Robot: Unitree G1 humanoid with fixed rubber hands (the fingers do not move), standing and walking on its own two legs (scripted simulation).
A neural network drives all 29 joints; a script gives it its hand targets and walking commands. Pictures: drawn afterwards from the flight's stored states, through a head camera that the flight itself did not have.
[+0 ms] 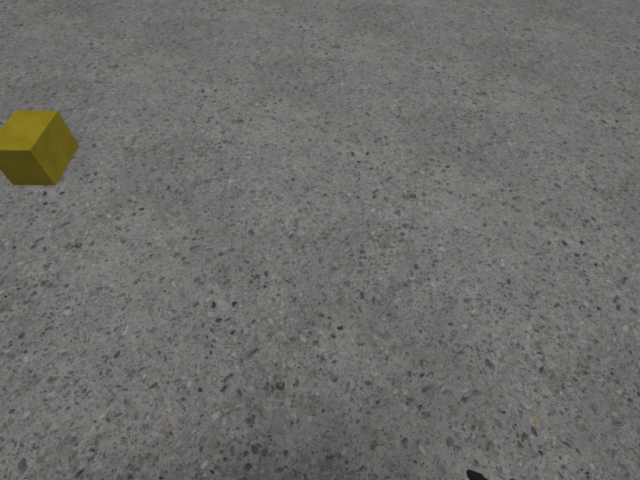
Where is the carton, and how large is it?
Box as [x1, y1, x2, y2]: [0, 110, 78, 184]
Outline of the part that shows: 16,110 0,129 0,169 13,184 55,184 78,146 57,111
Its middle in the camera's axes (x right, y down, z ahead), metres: -1.28 -0.43 +1.73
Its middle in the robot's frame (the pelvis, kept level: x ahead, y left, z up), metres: +1.50 +1.26 -0.66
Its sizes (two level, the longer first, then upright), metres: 0.279 0.189 0.198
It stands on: the floor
